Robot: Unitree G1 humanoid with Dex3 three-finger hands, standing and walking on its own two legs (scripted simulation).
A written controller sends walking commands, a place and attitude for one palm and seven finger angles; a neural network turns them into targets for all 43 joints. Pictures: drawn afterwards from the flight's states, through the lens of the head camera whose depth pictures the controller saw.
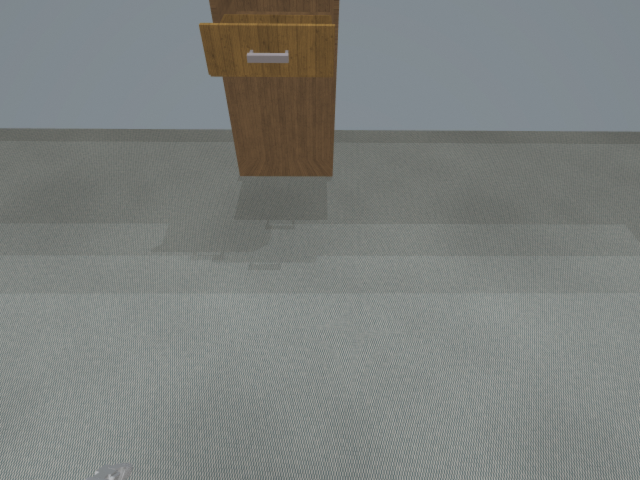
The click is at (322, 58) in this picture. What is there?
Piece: drawer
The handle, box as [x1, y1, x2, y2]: [247, 50, 288, 62]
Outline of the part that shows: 247,53 247,62 288,62 287,50 285,50 284,53 253,53 252,50 250,50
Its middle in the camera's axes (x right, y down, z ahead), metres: -0.18 -0.60 +1.27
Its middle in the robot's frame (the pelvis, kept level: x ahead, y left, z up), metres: +1.35 +0.23 -0.03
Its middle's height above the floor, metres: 0.74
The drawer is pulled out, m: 0.29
